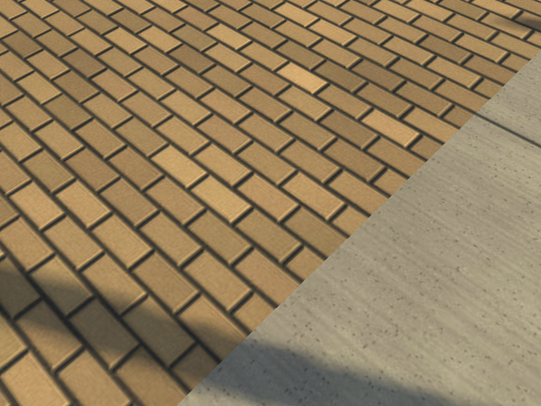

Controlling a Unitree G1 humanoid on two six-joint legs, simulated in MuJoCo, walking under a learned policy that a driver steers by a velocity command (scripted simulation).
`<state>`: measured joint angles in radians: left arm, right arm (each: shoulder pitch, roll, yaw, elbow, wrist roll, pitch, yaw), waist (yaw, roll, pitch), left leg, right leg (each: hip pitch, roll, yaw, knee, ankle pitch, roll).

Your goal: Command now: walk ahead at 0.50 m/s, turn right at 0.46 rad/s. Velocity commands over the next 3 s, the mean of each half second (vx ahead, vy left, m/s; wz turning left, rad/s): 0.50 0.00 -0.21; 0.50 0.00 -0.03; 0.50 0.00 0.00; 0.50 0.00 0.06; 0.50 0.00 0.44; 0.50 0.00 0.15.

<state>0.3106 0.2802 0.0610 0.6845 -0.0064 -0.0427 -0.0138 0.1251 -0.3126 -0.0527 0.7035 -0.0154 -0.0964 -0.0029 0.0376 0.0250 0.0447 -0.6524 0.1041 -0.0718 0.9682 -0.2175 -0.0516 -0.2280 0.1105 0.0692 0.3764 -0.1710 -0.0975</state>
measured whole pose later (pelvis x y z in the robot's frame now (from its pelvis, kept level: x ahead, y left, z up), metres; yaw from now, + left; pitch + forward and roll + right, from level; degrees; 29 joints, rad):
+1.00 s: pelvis +0.55 -0.03 +0.00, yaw -5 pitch +1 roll -1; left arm 0.31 0.27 0.05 0.78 0.00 -0.08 -0.03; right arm 0.21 -0.32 -0.05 0.78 0.01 -0.07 0.00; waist 0.03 0.05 0.02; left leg -0.59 0.10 -0.03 1.03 -0.26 -0.01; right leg -0.20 0.06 -0.04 0.33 -0.16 -0.07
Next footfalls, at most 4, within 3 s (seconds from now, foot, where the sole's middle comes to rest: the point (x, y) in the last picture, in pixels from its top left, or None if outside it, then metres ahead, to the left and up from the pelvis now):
0.24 left None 0.32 0.15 -0.78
0.78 right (347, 352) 0.59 -0.11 -0.78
1.30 left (266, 249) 0.90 0.10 -0.78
1.84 right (351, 178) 1.17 -0.16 -0.78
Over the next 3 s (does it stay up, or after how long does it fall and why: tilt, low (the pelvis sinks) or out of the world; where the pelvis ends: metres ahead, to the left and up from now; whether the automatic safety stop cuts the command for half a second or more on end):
stays up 1.68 0.01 -0.02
